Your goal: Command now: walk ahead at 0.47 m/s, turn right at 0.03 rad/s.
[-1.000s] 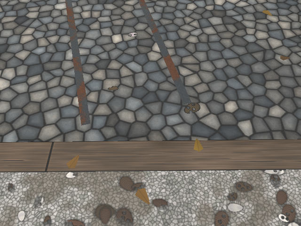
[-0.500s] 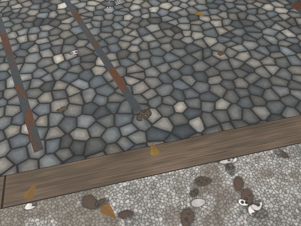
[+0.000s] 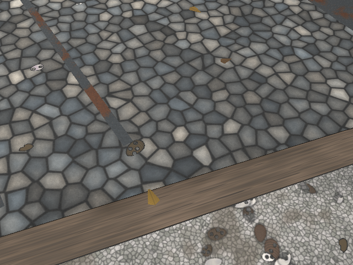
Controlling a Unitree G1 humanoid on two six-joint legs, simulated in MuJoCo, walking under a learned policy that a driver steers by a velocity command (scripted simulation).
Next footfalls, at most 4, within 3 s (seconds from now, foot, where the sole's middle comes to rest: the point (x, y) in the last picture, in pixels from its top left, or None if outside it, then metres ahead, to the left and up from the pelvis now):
0.06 right None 0.19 -0.10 -0.77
0.62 left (151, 260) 0.48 0.08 -0.77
1.18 right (178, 218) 0.63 -0.04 -0.77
1.64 left None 0.45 0.10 -0.77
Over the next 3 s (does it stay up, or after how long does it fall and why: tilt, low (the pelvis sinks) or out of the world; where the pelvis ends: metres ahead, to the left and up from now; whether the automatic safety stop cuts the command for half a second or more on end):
stays up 0.85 0.26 -0.03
